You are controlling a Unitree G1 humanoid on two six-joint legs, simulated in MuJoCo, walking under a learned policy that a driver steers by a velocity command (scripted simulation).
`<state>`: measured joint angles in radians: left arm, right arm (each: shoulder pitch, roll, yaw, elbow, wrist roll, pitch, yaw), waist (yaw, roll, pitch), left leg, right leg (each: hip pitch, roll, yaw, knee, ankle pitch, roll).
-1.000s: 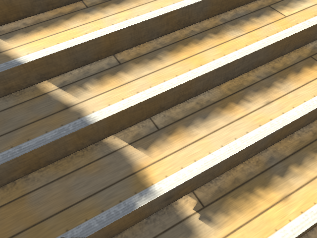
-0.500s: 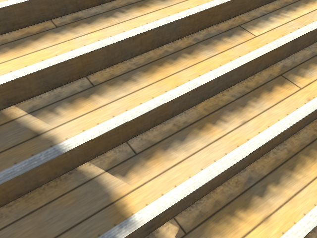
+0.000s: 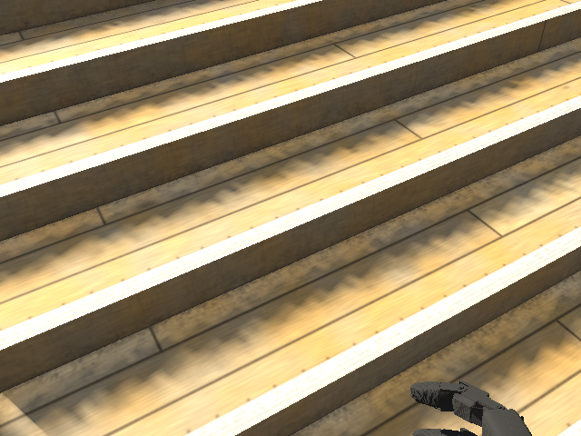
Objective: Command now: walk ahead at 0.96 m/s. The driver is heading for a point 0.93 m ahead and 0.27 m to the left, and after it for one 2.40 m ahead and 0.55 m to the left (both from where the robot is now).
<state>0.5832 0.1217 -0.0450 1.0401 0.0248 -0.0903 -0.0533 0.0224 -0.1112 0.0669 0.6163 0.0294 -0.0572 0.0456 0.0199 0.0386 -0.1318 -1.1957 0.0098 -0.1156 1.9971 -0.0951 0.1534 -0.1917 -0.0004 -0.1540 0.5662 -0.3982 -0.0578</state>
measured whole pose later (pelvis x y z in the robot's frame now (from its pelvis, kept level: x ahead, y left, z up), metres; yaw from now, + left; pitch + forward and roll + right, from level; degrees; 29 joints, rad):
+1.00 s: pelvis +0.82 +0.10 +0.23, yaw +37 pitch +1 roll -2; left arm 0.51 0.22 0.01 0.98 0.04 -0.05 0.05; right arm -0.06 -0.17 0.03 0.42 0.02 0.01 0.06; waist 0.06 0.00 -0.02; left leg -1.15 0.09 0.07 1.60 -0.29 0.13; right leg 0.10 -0.12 -0.37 0.36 -0.42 0.12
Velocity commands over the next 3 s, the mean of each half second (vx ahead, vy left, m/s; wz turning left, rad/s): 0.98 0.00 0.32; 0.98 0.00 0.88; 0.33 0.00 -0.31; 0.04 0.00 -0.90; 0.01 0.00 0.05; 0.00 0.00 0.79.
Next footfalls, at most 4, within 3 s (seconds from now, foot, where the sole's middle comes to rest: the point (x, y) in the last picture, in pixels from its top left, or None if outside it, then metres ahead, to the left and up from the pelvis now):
0.24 left None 0.39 0.07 -0.65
0.62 right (362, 319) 0.80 -0.09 -0.53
1.06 left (182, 231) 0.99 0.33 -0.41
1.66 right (239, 110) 1.35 0.22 -0.29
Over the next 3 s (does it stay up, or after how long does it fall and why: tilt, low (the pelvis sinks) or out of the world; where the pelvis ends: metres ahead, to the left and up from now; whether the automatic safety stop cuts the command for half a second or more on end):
stays up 1.35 0.35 0.48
